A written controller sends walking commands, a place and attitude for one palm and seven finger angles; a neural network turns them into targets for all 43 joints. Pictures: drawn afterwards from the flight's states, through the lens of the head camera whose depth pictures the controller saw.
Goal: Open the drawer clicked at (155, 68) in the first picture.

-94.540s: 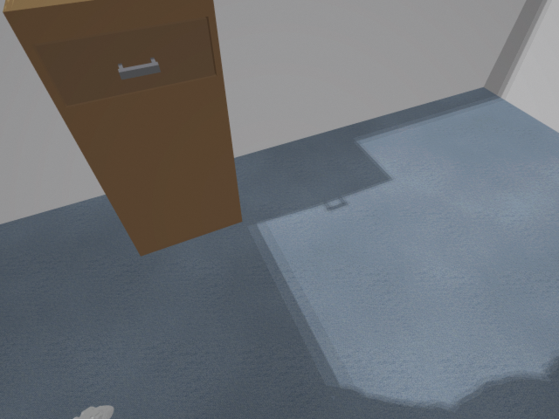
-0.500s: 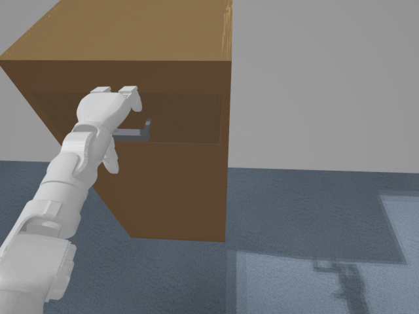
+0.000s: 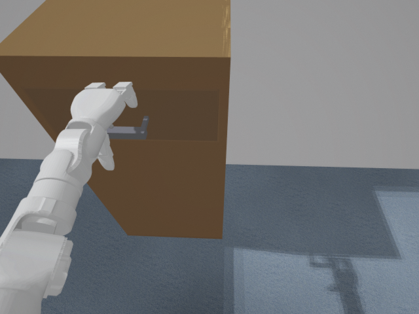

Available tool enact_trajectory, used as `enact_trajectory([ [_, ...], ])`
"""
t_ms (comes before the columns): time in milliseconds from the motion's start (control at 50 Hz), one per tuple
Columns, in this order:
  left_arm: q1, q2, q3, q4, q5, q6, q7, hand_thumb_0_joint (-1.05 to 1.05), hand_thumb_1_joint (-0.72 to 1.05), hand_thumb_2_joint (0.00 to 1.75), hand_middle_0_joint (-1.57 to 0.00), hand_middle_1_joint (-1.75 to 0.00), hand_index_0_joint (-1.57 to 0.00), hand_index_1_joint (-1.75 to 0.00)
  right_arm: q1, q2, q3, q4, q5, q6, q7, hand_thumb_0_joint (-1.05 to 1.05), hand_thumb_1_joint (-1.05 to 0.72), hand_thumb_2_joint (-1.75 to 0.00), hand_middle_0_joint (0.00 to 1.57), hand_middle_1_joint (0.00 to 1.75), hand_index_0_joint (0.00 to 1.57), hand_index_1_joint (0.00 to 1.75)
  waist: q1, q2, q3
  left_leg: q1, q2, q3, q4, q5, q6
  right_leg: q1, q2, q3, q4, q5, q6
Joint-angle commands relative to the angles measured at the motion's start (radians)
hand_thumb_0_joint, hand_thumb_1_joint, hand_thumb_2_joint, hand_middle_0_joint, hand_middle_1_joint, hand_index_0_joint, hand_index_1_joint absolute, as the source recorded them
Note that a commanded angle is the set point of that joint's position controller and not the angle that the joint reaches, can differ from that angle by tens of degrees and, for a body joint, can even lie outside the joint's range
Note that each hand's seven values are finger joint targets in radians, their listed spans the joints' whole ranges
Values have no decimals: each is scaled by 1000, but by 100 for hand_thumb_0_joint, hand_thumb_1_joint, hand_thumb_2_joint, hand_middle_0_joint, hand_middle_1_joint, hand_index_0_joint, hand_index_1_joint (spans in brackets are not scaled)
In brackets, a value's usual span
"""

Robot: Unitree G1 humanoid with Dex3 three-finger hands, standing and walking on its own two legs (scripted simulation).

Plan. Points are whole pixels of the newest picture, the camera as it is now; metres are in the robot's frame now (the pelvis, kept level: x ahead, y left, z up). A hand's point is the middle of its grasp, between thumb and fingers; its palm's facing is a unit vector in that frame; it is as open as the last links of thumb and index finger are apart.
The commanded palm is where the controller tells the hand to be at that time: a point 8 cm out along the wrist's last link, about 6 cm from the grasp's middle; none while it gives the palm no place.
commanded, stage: lower the fingers behind the handle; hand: left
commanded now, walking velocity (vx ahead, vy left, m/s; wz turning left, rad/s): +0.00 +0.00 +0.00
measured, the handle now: (125, 126) +0.51 +0.20 +0.05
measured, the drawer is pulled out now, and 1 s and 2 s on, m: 0.00 0.00 0.00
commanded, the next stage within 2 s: lift the fingers back up to retry in 1.64 s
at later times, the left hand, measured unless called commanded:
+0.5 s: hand (117, 134) +0.46 +0.20 +0.08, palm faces -0.01 -0.04 -1.00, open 13.8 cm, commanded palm +0.43 +0.21 +0.13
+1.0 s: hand (120, 142) +0.45 +0.20 +0.06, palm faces -0.01 -0.03 -1.00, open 13.7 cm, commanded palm +0.43 +0.21 +0.10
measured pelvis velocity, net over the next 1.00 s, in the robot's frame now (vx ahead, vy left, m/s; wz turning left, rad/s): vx -0.01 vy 0.00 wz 0.00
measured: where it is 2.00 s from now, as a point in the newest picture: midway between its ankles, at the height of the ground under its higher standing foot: outside the picture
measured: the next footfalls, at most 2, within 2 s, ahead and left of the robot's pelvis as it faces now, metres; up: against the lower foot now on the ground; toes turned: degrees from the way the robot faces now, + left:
none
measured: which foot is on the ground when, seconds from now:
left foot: down 0.00-1.00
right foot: down 0.00-1.00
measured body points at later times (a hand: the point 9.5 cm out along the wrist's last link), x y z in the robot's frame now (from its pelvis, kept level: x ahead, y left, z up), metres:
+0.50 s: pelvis +0.00 +0.00 -0.01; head +0.06 -0.01 +0.44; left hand +0.45 +0.20 +0.13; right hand +0.06 -0.27 -0.14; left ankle +0.00 +0.12 -0.72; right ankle -0.03 -0.12 -0.72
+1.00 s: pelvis -0.01 +0.00 -0.01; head +0.05 -0.02 +0.44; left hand +0.45 +0.20 +0.11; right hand +0.05 -0.28 -0.14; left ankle +0.00 +0.12 -0.72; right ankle -0.03 -0.12 -0.72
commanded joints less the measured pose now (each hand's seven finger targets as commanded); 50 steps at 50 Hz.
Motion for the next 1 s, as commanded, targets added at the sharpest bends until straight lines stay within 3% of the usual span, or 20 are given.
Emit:
enact_trajectory([
  [0,-440,246,107,-181,1,24,67,0,-50,30,-30,-120,-30,-120,23,-134,-50,-96,-4,-22,-3,0,-90,-90,20,30,20,30,5,-9,-365,254,-35,11,-6,409,38,88,41,-20,-53,419,-27],
  [40,-435,252,107,-169,6,36,65,0,-50,30,-30,-120,-30,-120,22,-140,-48,-99,-5,-19,-3,0,-90,-90,20,30,20,30,4,-37,-369,238,-35,11,-10,396,39,102,41,-19,-56,411,-26],
  [60,-435,227,85,-181,8,39,65,0,-50,30,-30,-120,-30,-120,20,-137,-49,-104,-2,-19,-1,0,-90,-90,20,30,20,30,3,-16,-371,245,-34,12,-11,392,39,89,41,-18,-55,404,-26],
  [100,-417,158,34,-157,8,53,59,0,-50,30,-30,-120,-30,-120,22,-136,-52,-103,-1,-18,1,0,-90,-90,20,30,20,30,-13,-39,-333,250,-31,11,-11,366,40,54,43,-24,-64,373,-24],
  [160,-460,237,88,-170,10,39,54,0,-50,30,-30,-120,-30,-120,28,-143,-50,-103,-3,-17,-8,0,-90,-90,20,30,20,30,-11,-46,-344,235,-33,9,-12,340,43,68,40,-15,-64,366,-24],
  [220,-488,213,72,-178,17,17,68,0,-50,30,-30,-120,-30,-120,36,-134,-52,-100,-7,-23,-10,0,-90,-90,20,30,20,30,-18,-18,-346,247,-34,7,-1,346,43,41,41,-17,-55,359,-27],
  [300,-474,210,88,-190,24,-5,105,0,-50,30,-30,-120,-30,-120,50,-129,-58,-96,-14,-28,-5,0,-90,-90,20,30,20,30,-10,6,-391,263,-32,3,18,395,38,26,46,-22,-33,374,-29],
  [420,-430,223,109,-111,47,46,150,0,-50,30,-30,-120,-30,-120,55,-134,-57,-88,-15,-25,3,0,-90,-90,20,30,20,30,-6,-34,-384,205,-33,10,25,372,38,38,47,-22,-23,384,-28],
  [460,-435,198,86,-127,48,53,149,0,-50,30,-30,-120,-30,-120,55,-133,-59,-94,-15,-25,6,0,-90,-90,20,30,20,30,-7,-9,-406,216,-34,13,31,395,39,42,47,-18,-20,399,-28],
  [540,-429,193,82,-132,42,47,137,0,-50,30,-30,-120,-30,-120,59,-137,-61,-95,-16,-23,-1,0,-90,-90,20,30,20,30,-23,-46,-391,203,-34,13,33,375,44,55,46,-15,-28,403,-25],
  [600,-423,166,58,-133,46,32,136,0,-50,30,-30,-120,-30,-120,58,-131,-63,-93,-15,-25,-6,0,-90,-90,20,30,20,30,-29,-28,-368,208,-36,13,33,346,44,19,47,-14,-30,377,-24],
  [620,-430,165,60,-155,41,23,138,0,-50,30,-30,-120,-30,-120,62,-131,-65,-92,-16,-28,-6,0,-90,-90,20,30,20,30,-27,-20,-376,212,-35,13,34,346,45,19,46,-14,-30,376,-24],
  [680,-374,242,134,-129,48,6,154,0,-50,30,-30,-120,-30,-120,60,-132,-62,-91,-18,-27,-8,0,-90,-90,20,30,20,30,-3,-26,-381,181,-40,16,41,356,44,47,45,-9,-16,399,-26],
  [700,-386,209,104,-143,50,4,161,0,-50,30,-30,-120,-30,-120,58,-129,-60,-93,-19,-28,-6,0,-90,-90,20,30,20,30,-8,-11,-384,181,-40,17,42,359,43,37,45,-10,-14,401,-26],
  [780,-363,207,110,-93,60,24,186,0,-50,30,-30,-120,-30,-120,64,-134,-64,-84,-17,-30,0,0,-90,-90,20,30,20,30,-15,-38,-358,153,-37,19,47,336,41,19,46,-12,-11,386,-25],
  [800,-377,184,83,-98,61,28,187,0,-50,30,-30,-120,-30,-120,63,-134,-64,-87,-17,-31,1,0,-90,-90,20,30,20,30,-21,-17,-356,158,-39,19,48,325,41,5,47,-12,-13,372,-25],
  [840,-399,175,75,-65,61,36,190,0,-50,30,-30,-120,-30,-120,69,-135,-64,-79,-17,-32,-1,0,-90,-90,20,30,20,30,-38,-46,-345,151,-36,17,47,290,43,-7,46,-12,-23,336,-24],
  [880,-390,214,98,-32,65,51,192,0,-50,30,-30,-120,-30,-120,75,-139,-59,-77,-16,-32,-4,0,-90,-90,20,30,20,30,-27,-41,-347,126,-40,21,47,275,43,2,43,-6,-18,341,-22],
  [940,-383,189,76,4,70,59,187,0,-50,30,-30,-120,-30,-120,78,-139,-56,-76,-16,-28,-4,0,-90,-90,20,30,20,30,-35,-55,-342,112,-40,21,48,267,42,-1,42,-7,-20,336,-22],
  [980,-361,212,89,40,74,65,184,0,-50,30,-30,-120,-30,-120,77,-141,-53,-79,-14,-27,-6,0,-90,-90,20,30,20,30,-30,-61,-318,87,-40,25,47,228,43,-11,40,-4,-24,307,-19],
])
